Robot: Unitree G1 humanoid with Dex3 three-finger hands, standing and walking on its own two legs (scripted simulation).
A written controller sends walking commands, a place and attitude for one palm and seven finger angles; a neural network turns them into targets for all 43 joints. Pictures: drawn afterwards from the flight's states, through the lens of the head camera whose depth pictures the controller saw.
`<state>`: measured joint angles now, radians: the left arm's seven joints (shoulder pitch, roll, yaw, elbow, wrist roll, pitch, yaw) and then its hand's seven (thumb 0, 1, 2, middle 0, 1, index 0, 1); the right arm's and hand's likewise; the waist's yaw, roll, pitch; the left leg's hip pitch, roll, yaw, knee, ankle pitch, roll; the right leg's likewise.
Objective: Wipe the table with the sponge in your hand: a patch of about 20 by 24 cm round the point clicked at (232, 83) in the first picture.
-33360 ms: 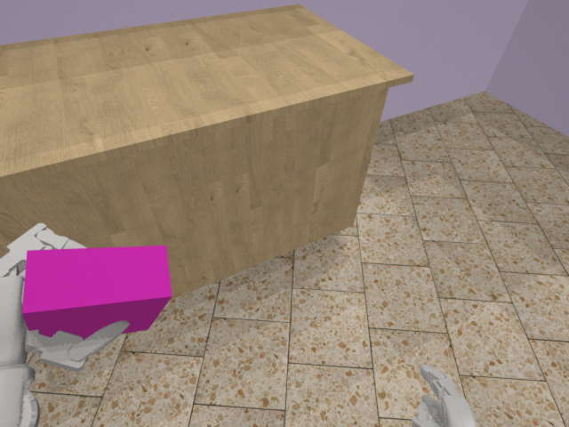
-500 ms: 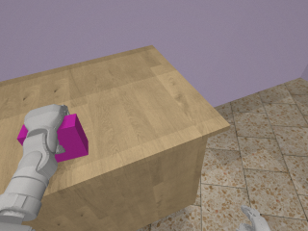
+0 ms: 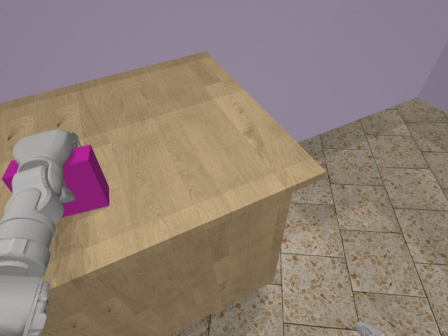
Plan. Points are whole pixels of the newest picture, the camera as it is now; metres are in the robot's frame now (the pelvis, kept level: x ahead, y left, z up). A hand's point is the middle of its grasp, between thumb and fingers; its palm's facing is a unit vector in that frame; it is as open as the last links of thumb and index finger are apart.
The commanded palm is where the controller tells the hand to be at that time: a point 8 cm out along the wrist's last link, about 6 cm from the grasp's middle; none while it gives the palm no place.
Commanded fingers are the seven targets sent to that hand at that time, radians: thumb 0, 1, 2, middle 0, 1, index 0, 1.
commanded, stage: wipe forward along the middle lane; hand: left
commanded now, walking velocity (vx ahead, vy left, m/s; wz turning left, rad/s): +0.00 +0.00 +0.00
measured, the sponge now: (67, 191) +0.36 +0.34 +0.07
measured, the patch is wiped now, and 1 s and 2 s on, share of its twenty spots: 0.95 0.95 0.95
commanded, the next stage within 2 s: slide back across to the first lane in 0.46 s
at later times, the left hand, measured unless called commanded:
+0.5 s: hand (58, 152) +0.42 +0.37 +0.11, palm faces -0.11 -0.02 -0.99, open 9.9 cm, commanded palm +0.42 +0.37 +0.15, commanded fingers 0.00 0.10 1.30 -1.20 -1.60 -1.20 -1.60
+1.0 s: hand (42, 149) +0.42 +0.41 +0.12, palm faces -0.07 -0.02 -1.00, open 9.9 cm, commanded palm +0.40 +0.41 +0.18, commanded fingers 0.00 0.10 1.30 -1.20 -1.60 -1.20 -1.60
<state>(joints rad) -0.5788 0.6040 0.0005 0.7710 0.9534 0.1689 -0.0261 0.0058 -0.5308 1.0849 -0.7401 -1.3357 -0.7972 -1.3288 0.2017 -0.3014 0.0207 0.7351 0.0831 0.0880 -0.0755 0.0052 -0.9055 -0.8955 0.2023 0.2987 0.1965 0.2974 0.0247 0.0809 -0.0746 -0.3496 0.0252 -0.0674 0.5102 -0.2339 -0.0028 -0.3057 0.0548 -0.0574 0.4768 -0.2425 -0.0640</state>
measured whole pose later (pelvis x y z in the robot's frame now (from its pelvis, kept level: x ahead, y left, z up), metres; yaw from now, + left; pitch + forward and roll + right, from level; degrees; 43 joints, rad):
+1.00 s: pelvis +0.04 +0.05 +0.00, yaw -1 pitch +7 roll -1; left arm -0.59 0.66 0.08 0.76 0.98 0.17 -0.02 0.00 -0.53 1.10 -0.72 -1.36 -0.77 -1.37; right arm 0.22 -0.29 0.01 0.70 0.08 0.13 -0.04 0.00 -0.91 -0.90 0.20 0.30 0.20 0.30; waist 0.01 0.07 -0.07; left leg -0.33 -0.02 -0.03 0.48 -0.27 0.03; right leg -0.26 0.01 -0.01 0.39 -0.24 0.00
